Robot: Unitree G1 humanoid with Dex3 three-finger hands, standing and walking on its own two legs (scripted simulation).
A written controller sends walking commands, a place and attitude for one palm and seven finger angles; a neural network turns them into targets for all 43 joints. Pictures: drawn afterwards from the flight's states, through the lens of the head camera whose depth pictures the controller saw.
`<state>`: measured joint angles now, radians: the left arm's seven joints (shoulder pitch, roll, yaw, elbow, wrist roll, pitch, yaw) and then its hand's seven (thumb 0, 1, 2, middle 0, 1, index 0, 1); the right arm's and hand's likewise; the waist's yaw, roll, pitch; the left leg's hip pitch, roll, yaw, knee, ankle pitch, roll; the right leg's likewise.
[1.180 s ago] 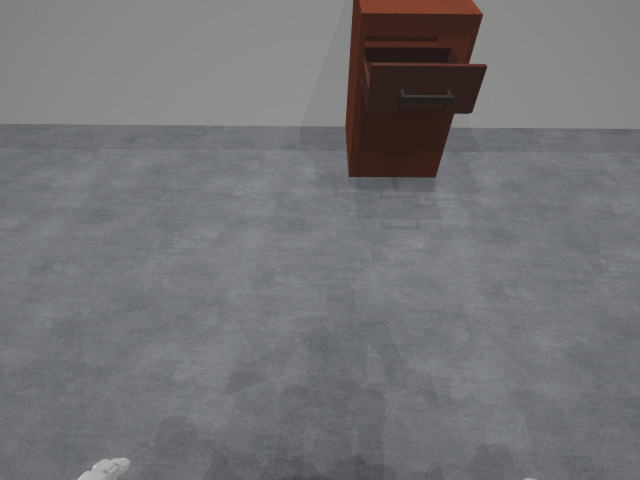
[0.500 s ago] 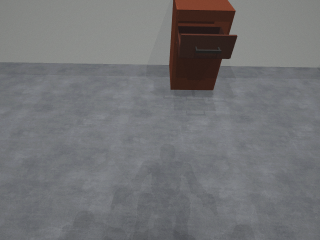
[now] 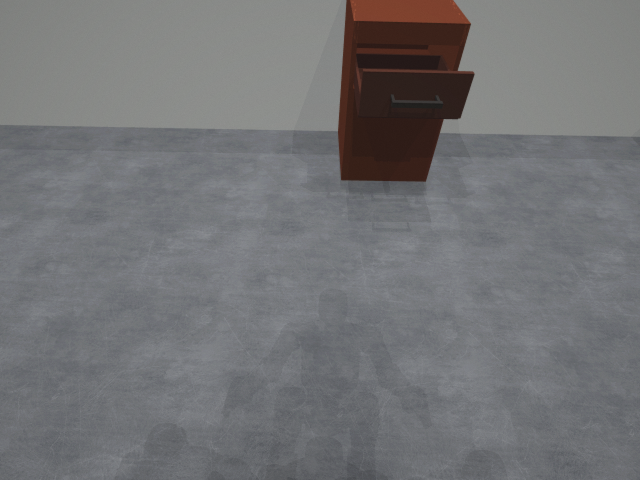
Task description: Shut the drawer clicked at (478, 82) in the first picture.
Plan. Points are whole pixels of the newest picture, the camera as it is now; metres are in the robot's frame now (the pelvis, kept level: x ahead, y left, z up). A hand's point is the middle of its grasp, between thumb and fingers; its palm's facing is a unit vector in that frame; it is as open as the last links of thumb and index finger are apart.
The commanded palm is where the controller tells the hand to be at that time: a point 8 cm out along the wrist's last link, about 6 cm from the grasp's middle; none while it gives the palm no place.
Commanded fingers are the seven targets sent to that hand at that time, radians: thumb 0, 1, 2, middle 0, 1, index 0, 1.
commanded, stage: look at it before walking up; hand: left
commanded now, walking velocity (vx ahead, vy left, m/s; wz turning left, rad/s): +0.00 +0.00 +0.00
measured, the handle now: (415, 101) +1.36 -0.26 -0.20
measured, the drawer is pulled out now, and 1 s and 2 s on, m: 0.23 0.23 0.23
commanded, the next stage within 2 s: walk to a spot facing it in 0.26 s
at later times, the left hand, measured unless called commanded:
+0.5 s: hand out of the picture +0.07 +0.25 -0.16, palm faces -0.04 -0.94 -0.33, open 7.4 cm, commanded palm none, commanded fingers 0.00 0.90 0.90 -0.20 -0.30 -0.20 -0.30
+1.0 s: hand out of the picture +0.06 +0.17 -0.17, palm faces -0.19 -0.97 -0.18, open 7.4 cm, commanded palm none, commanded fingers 0.00 0.90 0.90 -0.20 -0.30 -0.20 -0.30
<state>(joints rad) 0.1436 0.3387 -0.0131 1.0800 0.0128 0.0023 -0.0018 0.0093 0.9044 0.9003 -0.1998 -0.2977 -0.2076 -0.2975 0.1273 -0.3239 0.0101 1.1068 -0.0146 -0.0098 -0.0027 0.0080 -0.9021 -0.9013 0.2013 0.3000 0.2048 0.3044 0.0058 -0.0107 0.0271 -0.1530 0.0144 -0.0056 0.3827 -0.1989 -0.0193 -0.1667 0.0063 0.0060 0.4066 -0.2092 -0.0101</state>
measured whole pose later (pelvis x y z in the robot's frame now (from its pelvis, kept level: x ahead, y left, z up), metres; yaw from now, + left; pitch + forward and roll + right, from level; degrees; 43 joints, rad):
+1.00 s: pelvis +0.08 -0.02 +0.00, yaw -16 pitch +1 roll +0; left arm 0.46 0.17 0.03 1.01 0.03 -0.02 -0.01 0.01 0.90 0.90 -0.20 -0.30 -0.21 -0.30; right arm 0.15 -0.21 -0.04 0.93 -0.02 0.00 0.01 0.01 -0.91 -0.90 0.20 0.30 0.20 0.30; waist 0.06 -0.01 0.03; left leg -0.55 0.07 0.05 0.95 -0.31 -0.06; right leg -0.15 0.07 0.12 0.43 -0.29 -0.05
